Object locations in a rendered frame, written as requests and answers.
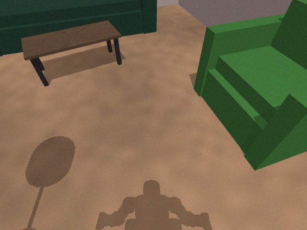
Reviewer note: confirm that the armchair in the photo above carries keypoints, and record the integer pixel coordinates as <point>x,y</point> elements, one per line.
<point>253,76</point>

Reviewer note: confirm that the coffee table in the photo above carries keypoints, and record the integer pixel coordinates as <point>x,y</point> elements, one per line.
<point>58,41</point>

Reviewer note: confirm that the sofa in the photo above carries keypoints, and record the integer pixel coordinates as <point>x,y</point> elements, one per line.
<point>25,18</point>

